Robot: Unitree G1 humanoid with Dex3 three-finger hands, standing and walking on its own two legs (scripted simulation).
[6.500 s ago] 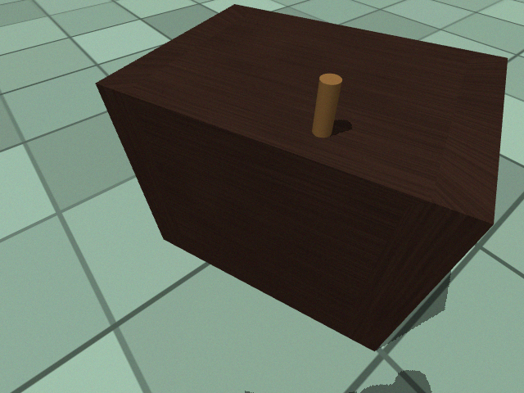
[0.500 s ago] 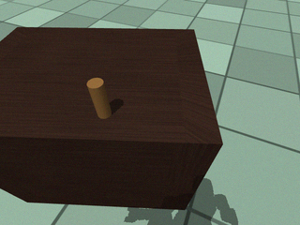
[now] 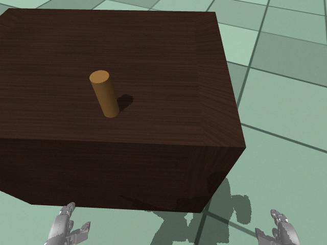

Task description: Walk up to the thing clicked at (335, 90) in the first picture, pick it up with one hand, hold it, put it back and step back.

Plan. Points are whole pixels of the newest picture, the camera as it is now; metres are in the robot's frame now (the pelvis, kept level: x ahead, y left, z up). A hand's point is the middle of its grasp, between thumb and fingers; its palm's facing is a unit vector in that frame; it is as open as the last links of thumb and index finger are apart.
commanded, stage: rise first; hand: left
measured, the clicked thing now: (106, 95) +0.45 +0.19 +0.09
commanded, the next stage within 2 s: go down in 1.82 s
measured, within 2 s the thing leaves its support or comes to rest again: neither
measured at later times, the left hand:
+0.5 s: hand (60, 193) +0.22 +0.26 +0.00, palm faces +0.30 -0.88 -0.36, open 17.2 cm
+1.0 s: hand (31, 193) +0.19 +0.26 +0.11, palm faces +0.35 -0.83 -0.44, open 17.6 cm
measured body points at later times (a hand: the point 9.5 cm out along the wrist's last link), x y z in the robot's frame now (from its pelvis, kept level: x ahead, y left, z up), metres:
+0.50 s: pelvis +0.03 +0.00 +0.00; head +0.03 -0.01 +0.45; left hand +0.20 +0.31 +0.03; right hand +0.20 -0.25 -0.08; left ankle +0.00 +0.14 -0.74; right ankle +0.02 -0.14 -0.74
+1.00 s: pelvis +0.01 +0.00 +0.00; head +0.01 -0.03 +0.45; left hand +0.17 +0.30 +0.13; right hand +0.18 -0.27 -0.10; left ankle +0.00 +0.14 -0.74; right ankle +0.02 -0.14 -0.74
